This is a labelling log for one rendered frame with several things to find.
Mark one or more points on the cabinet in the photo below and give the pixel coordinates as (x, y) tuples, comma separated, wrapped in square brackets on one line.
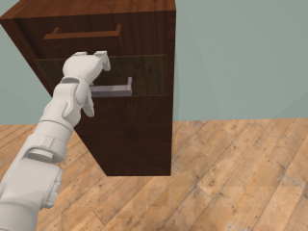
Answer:
[(128, 135)]

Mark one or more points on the robot left upper arm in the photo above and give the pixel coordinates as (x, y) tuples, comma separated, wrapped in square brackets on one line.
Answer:
[(34, 185)]

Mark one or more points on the handle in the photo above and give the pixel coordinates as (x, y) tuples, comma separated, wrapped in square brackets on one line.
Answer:
[(112, 91), (83, 39)]

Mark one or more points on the robot left forearm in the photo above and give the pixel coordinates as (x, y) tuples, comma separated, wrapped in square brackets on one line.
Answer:
[(48, 143)]

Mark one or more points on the drawer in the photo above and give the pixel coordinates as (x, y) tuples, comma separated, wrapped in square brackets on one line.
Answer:
[(148, 72)]

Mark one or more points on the robot left hand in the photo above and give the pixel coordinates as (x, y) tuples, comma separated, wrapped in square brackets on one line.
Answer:
[(88, 67)]

